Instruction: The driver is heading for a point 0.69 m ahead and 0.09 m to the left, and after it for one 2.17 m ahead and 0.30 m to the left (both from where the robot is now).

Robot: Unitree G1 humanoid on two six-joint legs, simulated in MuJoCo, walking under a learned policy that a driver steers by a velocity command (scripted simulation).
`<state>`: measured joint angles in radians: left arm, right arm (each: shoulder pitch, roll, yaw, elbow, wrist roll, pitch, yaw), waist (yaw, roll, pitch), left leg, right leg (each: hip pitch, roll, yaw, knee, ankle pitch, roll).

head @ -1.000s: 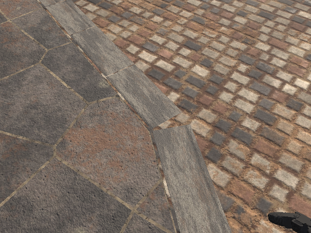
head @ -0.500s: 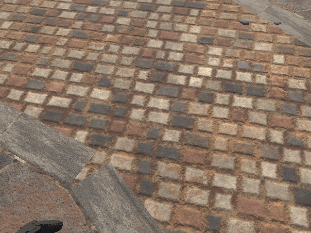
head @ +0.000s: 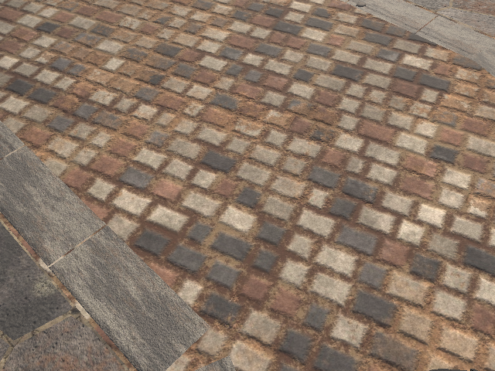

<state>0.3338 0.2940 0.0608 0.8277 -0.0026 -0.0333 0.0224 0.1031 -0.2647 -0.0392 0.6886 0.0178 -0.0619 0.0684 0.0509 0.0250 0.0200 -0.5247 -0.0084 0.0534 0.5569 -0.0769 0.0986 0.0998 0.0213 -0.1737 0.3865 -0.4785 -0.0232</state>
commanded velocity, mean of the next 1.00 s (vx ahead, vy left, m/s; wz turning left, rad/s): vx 0.50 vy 0.00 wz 0.33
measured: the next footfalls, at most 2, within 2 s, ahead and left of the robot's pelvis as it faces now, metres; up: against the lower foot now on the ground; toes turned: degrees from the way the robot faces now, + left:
right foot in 0.46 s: +0.46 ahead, -0.09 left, +0.00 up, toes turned +20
left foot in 0.94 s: +0.62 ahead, +0.24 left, +0.00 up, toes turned +21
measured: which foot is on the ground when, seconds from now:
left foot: down 0.00-0.46, up 0.48-0.92, down 0.94-1.00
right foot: down 0.00-0.02, up 0.04-0.44, down 0.46-0.96, up 0.98-1.00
